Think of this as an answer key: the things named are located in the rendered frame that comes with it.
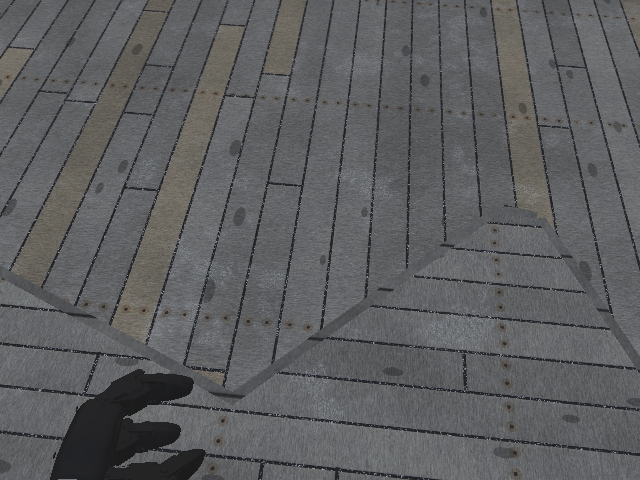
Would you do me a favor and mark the robot left hand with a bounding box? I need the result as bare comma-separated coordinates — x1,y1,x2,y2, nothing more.
50,369,206,480

